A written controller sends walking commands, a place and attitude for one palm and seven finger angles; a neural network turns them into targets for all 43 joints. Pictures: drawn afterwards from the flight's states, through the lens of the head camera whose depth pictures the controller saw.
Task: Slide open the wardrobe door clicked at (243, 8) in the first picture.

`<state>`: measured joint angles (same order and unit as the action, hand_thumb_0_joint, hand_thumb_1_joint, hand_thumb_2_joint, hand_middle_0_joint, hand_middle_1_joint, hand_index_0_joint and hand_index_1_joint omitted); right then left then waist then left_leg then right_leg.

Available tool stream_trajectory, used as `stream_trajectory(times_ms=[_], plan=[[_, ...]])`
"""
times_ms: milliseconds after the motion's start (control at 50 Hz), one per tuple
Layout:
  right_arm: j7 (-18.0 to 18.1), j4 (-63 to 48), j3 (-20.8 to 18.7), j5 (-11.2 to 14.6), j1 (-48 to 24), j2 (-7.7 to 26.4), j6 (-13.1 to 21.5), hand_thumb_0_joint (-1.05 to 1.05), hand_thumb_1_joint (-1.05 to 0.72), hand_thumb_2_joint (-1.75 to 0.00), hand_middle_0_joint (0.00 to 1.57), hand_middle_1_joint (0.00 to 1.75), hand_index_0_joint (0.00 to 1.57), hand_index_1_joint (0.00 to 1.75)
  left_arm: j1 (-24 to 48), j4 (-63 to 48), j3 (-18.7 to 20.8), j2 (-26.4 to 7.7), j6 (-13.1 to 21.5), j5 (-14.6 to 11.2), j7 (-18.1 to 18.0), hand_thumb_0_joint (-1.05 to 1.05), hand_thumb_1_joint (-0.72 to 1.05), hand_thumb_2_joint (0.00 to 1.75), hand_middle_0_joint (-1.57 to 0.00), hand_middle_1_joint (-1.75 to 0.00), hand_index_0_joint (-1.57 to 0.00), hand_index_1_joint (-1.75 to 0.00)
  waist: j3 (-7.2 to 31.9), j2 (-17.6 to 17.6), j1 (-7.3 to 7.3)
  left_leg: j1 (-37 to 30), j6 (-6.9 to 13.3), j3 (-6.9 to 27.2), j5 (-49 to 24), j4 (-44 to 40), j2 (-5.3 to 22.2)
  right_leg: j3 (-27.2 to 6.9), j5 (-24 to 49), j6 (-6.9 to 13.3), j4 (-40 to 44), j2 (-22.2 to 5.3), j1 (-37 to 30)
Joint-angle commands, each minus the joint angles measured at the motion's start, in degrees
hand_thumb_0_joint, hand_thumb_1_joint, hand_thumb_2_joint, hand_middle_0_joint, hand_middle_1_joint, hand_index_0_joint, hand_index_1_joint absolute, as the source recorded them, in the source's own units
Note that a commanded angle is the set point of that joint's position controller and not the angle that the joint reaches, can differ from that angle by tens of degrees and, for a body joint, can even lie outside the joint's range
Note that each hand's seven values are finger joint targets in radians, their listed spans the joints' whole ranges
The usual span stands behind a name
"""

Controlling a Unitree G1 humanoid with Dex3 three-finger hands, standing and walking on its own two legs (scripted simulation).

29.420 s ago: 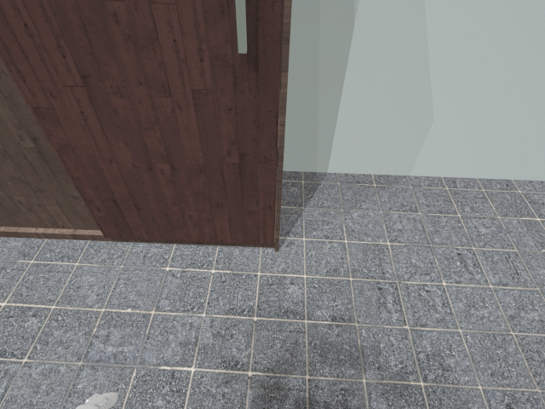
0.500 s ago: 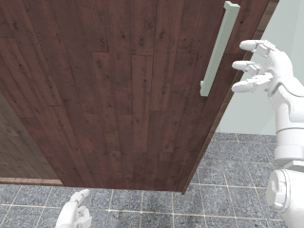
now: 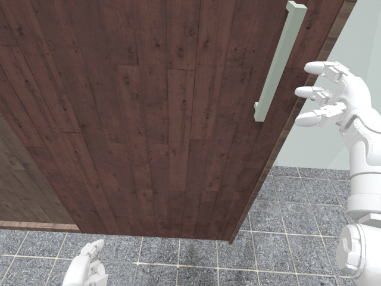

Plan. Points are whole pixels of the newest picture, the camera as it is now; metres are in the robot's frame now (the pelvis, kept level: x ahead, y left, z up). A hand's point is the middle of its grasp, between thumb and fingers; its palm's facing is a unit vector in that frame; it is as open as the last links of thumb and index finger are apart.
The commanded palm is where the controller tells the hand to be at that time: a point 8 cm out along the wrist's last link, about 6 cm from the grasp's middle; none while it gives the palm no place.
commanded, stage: move the hooked fingers beside the handle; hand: right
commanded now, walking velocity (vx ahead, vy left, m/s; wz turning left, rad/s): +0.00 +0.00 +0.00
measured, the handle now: (273, 68) +0.48 -0.13 +0.25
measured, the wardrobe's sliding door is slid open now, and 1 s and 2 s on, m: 0.00 0.00 0.00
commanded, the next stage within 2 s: none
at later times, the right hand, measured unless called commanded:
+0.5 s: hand (314, 94) +0.41 -0.19 +0.25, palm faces -0.02 +1.00 -0.03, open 14.0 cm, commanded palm +0.39 -0.24 +0.25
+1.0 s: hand (311, 85) +0.43 -0.18 +0.26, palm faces +0.01 +1.00 -0.07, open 14.0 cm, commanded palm +0.40 -0.23 +0.25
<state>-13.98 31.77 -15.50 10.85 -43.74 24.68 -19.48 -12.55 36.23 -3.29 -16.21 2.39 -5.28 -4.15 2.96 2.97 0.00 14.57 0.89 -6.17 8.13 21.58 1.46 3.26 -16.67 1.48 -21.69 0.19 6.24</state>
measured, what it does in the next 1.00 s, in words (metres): stands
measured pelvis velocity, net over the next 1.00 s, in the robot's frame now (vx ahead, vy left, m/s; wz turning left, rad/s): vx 0.00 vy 0.00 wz -0.01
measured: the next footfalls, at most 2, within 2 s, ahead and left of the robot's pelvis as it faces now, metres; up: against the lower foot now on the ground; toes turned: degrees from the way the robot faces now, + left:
none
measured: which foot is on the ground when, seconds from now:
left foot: down 0.00-1.00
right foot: down 0.00-1.00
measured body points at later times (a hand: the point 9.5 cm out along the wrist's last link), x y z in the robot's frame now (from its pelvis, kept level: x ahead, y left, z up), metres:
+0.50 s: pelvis +0.00 +0.00 +0.00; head -0.01 +0.02 +0.45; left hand +0.15 +0.25 -0.10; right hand +0.40 -0.24 +0.25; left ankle +0.03 +0.11 -0.74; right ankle -0.06 -0.10 -0.74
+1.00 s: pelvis +0.00 +0.00 +0.00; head -0.01 +0.02 +0.45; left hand +0.15 +0.24 -0.10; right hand +0.42 -0.24 +0.26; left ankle +0.03 +0.11 -0.74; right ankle -0.06 -0.10 -0.74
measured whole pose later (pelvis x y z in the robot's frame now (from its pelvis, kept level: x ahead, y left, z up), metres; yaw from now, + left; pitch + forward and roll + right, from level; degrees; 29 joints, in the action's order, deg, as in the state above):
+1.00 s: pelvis +0.00 +0.00 +0.00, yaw +0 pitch +1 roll +0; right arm -12.5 35.6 -14.3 9.8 -49.0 24.8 -17.1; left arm -13.2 36.8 -3.9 -15.5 2.8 -5.0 -4.6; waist 2.4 3.0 0.4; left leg 14.6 1.1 -6.5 7.6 21.2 1.6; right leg 2.8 -16.1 1.3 -21.5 0.3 6.5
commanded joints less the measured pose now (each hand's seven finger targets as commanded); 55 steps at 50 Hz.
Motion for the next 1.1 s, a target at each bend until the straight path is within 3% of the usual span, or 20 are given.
stream_trajectory(times_ms=[0, 60, 140, 180, 280, 340, 380, 400, 460, 520, 560, 600, 660, 740, 760, 800, 880, 900, 1020, 1080], plan=[[1.3, -18.78, -3.36, 0.83, -34.87, 14.11, 7.04, 0.0, 0.5, -0.3, 0.3, 1.2, 0.3, 1.2, 5.18, -9.0, 2.14, -6.31, 3.27, 0.46, -0.92, 0.0, 0.9, 0.9, -0.2, -0.3, -0.2, -0.3, 19.53, -0.1, 0.89, -13.95, 1.98, 4.05, -14.61, 0.57, -0.08, -4.01, 20.12, -0.03, 1.98, -0.46, -0.38], [1.35, -18.2, -3.65, 0.97, -35.06, 14.28, 8.02, 0.0, 0.5, -0.3, 0.3, 1.2, 0.3, 1.2, 4.99, -8.66, 2.08, -6.22, 3.45, 0.69, -1.04, 0.0, 0.9, 0.9, -0.2, -0.3, -0.2, -0.3, 20.98, 0.53, 0.68, -14.69, 2.0, 3.85, -16.83, 0.88, -0.17, -3.97, 22.62, -0.42, 1.59, -0.55, -1.75], [1.24, -6.86, -3.78, 0.54, -31.19, 13.38, 4.43, 0.0, 0.5, -0.3, 0.3, 1.2, 0.3, 1.2, 4.33, -6.78, 1.69, -6.54, 2.74, 0.53, -1.19, 0.0, 0.9, 0.9, -0.2, -0.3, -0.2, -0.3, 14.18, -2.76, 0.81, -13.07, 1.79, 3.68, -14.2, -0.12, 0.06, -3.68, 17.85, -0.2, 2.8, -0.53, 3.12], [1.11, -4.34, -5.36, -0.08, -26.9, 15.07, 3.23, 0.0, 0.5, -0.3, 0.3, 1.2, 0.3, 1.2, 4.29, -7.22, 1.76, -6.88, 1.99, 0.44, -0.92, 0.0, 0.9, 0.9, -0.2, -0.3, -0.2, -0.3, 13.27, -2.58, -0.31, -13.44, 1.97, 3.71, -14.11, 0.02, 0.37, -3.45, 17.78, -0.18, 3.22, -0.59, 4.5], [-0.39, -9.42, -3.8, 0.12, -26.61, 14.06, 4.97, 0.0, 0.5, -0.3, 0.3, 1.2, 0.3, 1.2, 4.47, -9.19, 2.18, -6.9, 1.35, 0.22, -0.51, 0.0, 0.9, 0.9, -0.2, -0.3, -0.2, -0.3, 16.22, -4.39, 0.02, -14.89, 1.87, 3.86, -17.28, 0.96, 0.31, -3.32, 20.1, 0.17, 2.44, -0.87, 3.44], [-1.25, -19.16, -3.66, 1.41, -30.33, 13.46, 7.69, 0.0, 0.5, -0.3, 0.3, 1.2, 0.3, 1.2, 5.4, -10.61, 2.37, -6.29, 2.17, 0.32, -0.54, 0.0, 0.9, 0.9, -0.2, -0.3, -0.2, -0.3, 22.23, -1.96, 0.02, -16.86, 1.9, 4.23, -21.07, 1.89, 0.01, -3.35, 24.49, 0.24, 1.12, -0.63, -0.9], [-1.09, -22.61, -4.54, 2.09, -31.99, 14.45, 8.55, 0.0, 0.5, -0.3, 0.3, 1.2, 0.3, 1.2, 5.74, -10.54, 2.16, -6.21, 2.59, 0.39, -0.57, 0.0, 0.9, 0.9, -0.2, -0.3, -0.2, -0.3, 22.37, 1.12, -0.11, -16.52, 2.14, 4.14, -20.27, 1.64, -0.08, -3.85, 25.12, -0.19, 1.22, -0.52, -2.02], [-0.92, -23.19, -3.52, 2.19, -33.1, 13.03, 8.43, 0.0, 0.5, -0.3, 0.3, 1.2, 0.3, 1.2, 5.9, -10.16, 2.08, -5.98, 2.89, 0.4, -0.64, 0.0, 0.9, 0.9, -0.2, -0.3, -0.2, -0.3, 21.75, 1.4, 0.28, -15.54, 2.14, 3.9, -19.64, 1.4, -0.18, -3.97, 25.29, -0.38, 1.28, -0.57, -2.73], [0.49, -18.03, -5.93, 1.67, -29.12, 15.31, 5.95, 0.0, 0.5, -0.3, 0.3, 1.2, 0.3, 1.2, 5.8, -8.74, 2.09, -6.47, 2.87, 0.43, -0.69, 0.0, 0.9, 0.9, -0.2, -0.3, -0.2, -0.3, 16.75, 0.94, -0.64, -14.0, 2.19, 3.5, -15.26, 0.25, -0.19, -3.86, 21.12, -0.53, 2.35, -0.59, 0.29], [1.33, -12.24, -4.47, 0.73, -26.75, 13.46, 2.87, 0.0, 0.5, -0.3, 0.3, 1.2, 0.3, 1.2, 5.49, -7.65, 1.79, -6.65, 2.54, 0.33, -0.7, 0.0, 0.9, 0.9, -0.2, -0.3, -0.2, -0.3, 12.18, -1.17, -0.17, -12.71, 2.02, 3.21, -12.7, -0.31, 0.03, -3.72, 17.74, -0.36, 3.31, -0.6, 3.73], [1.26, -10.26, -3.6, 0.41, -24.09, 12.19, 1.99, 0.0, 0.5, -0.3, 0.3, 1.2, 0.3, 1.2, 5.38, -7.85, 2.2, -6.82, 2.23, 0.26, -0.61, 0.0, 0.9, 0.9, -0.2, -0.3, -0.2, -0.3, 11.85, -2.86, -0.28, -12.04, 2.03, 3.08, -11.89, -0.35, -0.01, -3.77, 17.45, -0.24, 3.3, -0.77, 3.4], [0.65, -12.17, -1.51, 0.65, -26.12, 10.27, 2.21, 0.0, 0.5, -0.3, 0.3, 1.2, 0.3, 1.2, 5.73, -8.43, 1.96, -6.64, 2.21, 0.19, -0.5, 0.0, 0.9, 0.9, -0.2, -0.3, -0.2, -0.3, 13.32, -1.49, 0.2, -12.22, 2.06, 3.36, -12.72, 0.04, 0.13, -3.86, 17.79, -0.21, 3.05, -0.62, 2.84], [-0.15, -13.13, -1.62, 1.22, -26.81, 10.92, 3.61, 0.0, 0.5, -0.3, 0.3, 1.2, 0.3, 1.2, 5.73, -8.96, 2.08, -6.63, 2.01, 0.19, -0.74, 0.0, 0.9, 0.9, -0.2, -0.3, -0.2, -0.3, 15.09, -2.98, 0.43, -12.45, 1.94, 3.48, -12.45, 0.29, -0.04, -3.87, 17.47, -0.04, 2.68, -0.66, 1.9], [0.5, -15.45, -2.52, 1.56, -33.95, 12.32, 6.05, 0.0, 0.5, -0.3, 0.3, 1.2, 0.3, 1.2, 5.82, -8.68, 1.75, -6.23, 2.95, 0.4, -1.2, 0.0, 0.9, 0.9, -0.2, -0.3, -0.2, -0.3, 16.86, -1.72, 0.99, -12.31, 1.91, 3.95, -12.4, 0.07, -0.08, -4.25, 17.61, 0.04, 2.32, -0.43, 0.54], [0.95, -15.78, -4.06, 1.46, -33.35, 14.5, 6.63, 0.0, 0.5, -0.3, 0.3, 1.2, 0.3, 1.2, 5.63, -8.59, 1.9, -6.35, 2.96, 0.42, -1.21, 0.0, 0.9, 0.9, -0.2, -0.3, -0.2, -0.3, 17.23, -1.79, 0.55, -12.62, 1.86, 3.94, -11.39, -0.07, -0.11, -4.19, 16.96, -0.03, 2.37, -0.55, 0.58], [1.71, -12.95, -4.43, 0.95, -34.92, 15.07, 6.47, 0.0, 0.5, -0.3, 0.3, 1.2, 0.3, 1.2, 5.62, -7.95, 1.52, -6.16, 3.11, 0.47, -1.44, 0.0, 0.9, 0.9, -0.2, -0.3, -0.2, -0.3, 15.74, -0.54, 0.78, -12.33, 1.89, 4.16, -10.67, -0.51, 0.08, -4.21, 16.07, -0.06, 2.68, -0.39, 1.71], [2.31, -9.47, -2.69, -0.54, -35.92, 14.17, 6.11, 0.0, 0.5, -0.3, 0.3, 1.2, 0.3, 1.2, 4.53, -7.23, 1.58, -6.4, 3.06, 0.47, -1.4, 0.0, 0.9, 0.9, -0.2, -0.3, -0.2, -0.3, 14.86, 1.18, 1.08, -11.93, 2.2, 3.75, -10.62, -0.58, 0.2, -4.42, 16.67, -0.34, 3.22, -0.6, 2.07], [2.05, -9.99, -0.97, -0.67, -36.31, 12.18, 6.17, 0.0, 0.5, -0.3, 0.3, 1.2, 0.3, 1.2, 4.41, -7.45, 1.66, -6.3, 3.19, 0.49, -1.27, 0.0, 0.9, 0.9, -0.2, -0.3, -0.2, -0.3, 16.33, 2.01, 1.24, -12.24, 2.3, 3.76, -11.9, -0.2, 0.16, -4.44, 18.1, -0.46, 3.0, -0.55, 1.19], [0.15, -4.58, -0.8, 1.21, -30.86, 9.01, 5.01, 0.0, 0.5, -0.3, 0.3, 1.2, 0.3, 1.2, 3.36, -7.15, 2.1, -6.83, 2.9, 0.38, -0.86, 0.0, 0.9, 0.9, -0.2, -0.3, -0.2, -0.3, 15.39, -5.33, 0.9, -12.22, 2.02, 3.21, -14.02, 0.42, -0.15, -4.4, 18.64, -0.26, 2.75, -0.91, 2.45], [1.3, -4.28, -5.99, 1.04, -28.66, 14.81, 5.12, 0.0, 0.5, -0.3, 0.3, 1.2, 0.3, 1.2, 3.49, -7.39, 2.21, -7.2, 2.31, 0.5, -0.76, 0.0, 0.9, 0.9, -0.2, -0.3, -0.2, -0.3, 15.34, -5.91, -0.5, -14.08, 1.71, 3.98, -12.79, 0.19, 0.27, -3.76, 16.54, 0.09, 3.16, -0.68, 4.97]])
